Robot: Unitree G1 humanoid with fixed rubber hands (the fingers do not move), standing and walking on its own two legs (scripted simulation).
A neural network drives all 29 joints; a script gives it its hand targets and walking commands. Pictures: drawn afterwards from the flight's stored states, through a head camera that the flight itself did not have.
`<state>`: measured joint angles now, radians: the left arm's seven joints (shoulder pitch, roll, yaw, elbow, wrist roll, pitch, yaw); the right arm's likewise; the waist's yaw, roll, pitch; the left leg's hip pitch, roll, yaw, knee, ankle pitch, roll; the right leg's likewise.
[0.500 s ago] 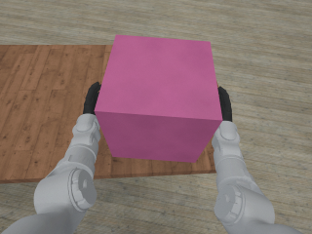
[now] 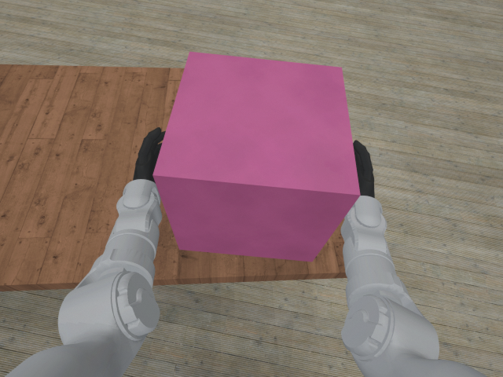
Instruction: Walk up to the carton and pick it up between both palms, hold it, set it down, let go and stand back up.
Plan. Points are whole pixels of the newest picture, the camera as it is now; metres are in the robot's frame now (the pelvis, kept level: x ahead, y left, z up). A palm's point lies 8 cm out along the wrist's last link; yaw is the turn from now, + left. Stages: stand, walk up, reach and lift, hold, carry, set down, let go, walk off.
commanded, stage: set down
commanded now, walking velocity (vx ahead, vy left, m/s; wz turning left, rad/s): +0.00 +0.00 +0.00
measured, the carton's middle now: (255, 164) +0.46 -0.01 +0.01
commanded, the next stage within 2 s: none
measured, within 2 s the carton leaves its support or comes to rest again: rests again in 0.32 s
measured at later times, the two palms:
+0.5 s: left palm (138, 189) +0.40 +0.19 +0.01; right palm (352, 184) +0.40 -0.18 +0.04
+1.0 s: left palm (115, 197) +0.38 +0.22 +0.02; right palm (361, 219) +0.35 -0.19 +0.01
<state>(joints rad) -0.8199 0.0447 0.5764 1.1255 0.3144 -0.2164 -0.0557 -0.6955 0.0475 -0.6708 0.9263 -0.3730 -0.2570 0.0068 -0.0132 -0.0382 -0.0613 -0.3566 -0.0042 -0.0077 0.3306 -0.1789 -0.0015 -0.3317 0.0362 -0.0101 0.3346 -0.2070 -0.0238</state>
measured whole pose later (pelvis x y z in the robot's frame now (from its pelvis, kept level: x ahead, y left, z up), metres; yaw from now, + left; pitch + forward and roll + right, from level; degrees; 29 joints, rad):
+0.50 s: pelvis -0.01 +0.01 -0.01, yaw -1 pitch +17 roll -1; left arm -0.87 0.18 0.21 1.39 0.03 -0.28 0.06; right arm -0.80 -0.13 -0.28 1.17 -0.07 -0.26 -0.08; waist -0.01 -0.01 -0.13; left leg -0.53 0.00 -0.01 0.46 -0.22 0.00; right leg -0.48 0.04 -0.01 0.40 -0.21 -0.02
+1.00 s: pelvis -0.03 +0.03 -0.02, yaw -2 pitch +19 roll -3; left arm -0.81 0.26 -0.10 1.30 -0.23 -0.30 0.07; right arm -0.77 -0.26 0.01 1.35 0.26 -0.32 0.01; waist -0.01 0.03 -0.21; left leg -0.68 0.01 -0.01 0.61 -0.25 0.00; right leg -0.60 0.05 -0.01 0.49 -0.21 0.00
